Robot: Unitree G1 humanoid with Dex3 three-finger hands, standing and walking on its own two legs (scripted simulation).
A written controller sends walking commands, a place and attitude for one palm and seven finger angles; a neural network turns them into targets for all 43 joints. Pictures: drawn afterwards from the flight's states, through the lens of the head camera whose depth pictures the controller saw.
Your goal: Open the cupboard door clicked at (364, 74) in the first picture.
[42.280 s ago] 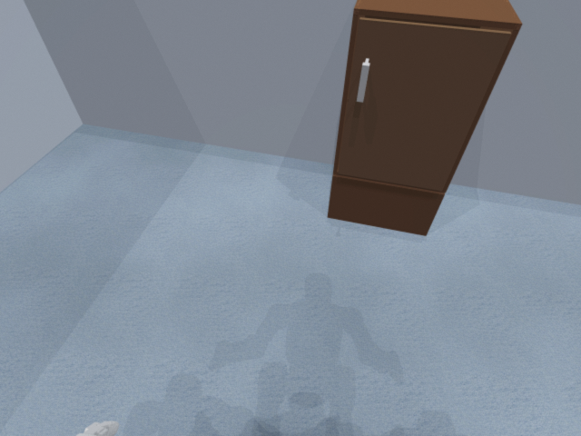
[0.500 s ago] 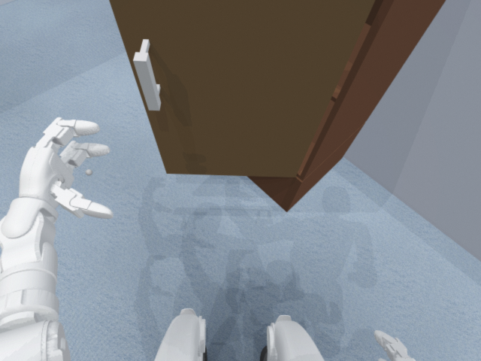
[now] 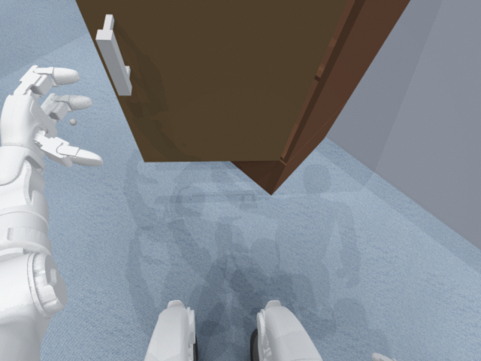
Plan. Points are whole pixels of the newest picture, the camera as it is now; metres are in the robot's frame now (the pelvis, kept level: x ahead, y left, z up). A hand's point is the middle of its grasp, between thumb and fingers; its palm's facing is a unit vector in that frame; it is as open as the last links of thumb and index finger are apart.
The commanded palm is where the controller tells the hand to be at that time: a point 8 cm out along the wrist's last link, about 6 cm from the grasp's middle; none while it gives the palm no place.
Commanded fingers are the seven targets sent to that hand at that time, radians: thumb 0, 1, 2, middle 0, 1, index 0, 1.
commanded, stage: move the hooked fingers beside the handle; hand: left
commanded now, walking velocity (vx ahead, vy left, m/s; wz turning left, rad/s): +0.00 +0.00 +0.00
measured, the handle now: (117, 57) +0.61 +0.20 +0.06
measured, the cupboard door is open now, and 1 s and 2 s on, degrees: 45 44 44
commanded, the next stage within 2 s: slide the fingers in behind the handle in 1.26 s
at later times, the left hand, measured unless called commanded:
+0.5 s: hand (90, 75) +0.56 +0.23 +0.06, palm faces +0.02 -1.00 -0.01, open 14.0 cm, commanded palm +0.55 +0.26 +0.05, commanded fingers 0.00 -0.50 0.30 -0.30 -1.20 -0.30 -1.20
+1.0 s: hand (82, 83) +0.55 +0.24 +0.06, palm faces +0.01 -1.00 -0.02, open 14.0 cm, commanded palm +0.54 +0.26 +0.05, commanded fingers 0.00 -0.50 0.30 -0.30 -1.20 -0.30 -1.20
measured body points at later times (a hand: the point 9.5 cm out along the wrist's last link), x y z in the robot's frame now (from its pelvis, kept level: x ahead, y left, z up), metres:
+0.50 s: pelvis -0.01 +0.01 -0.02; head +0.18 +0.04 +0.39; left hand +0.56 +0.29 +0.07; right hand -0.03 -0.26 -0.11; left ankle +0.03 +0.12 -0.63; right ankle +0.02 -0.13 -0.63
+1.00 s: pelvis +0.00 +0.01 -0.01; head +0.18 +0.05 +0.41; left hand +0.54 +0.30 +0.06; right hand +0.00 -0.25 -0.10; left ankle +0.03 +0.12 -0.63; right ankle +0.02 -0.13 -0.63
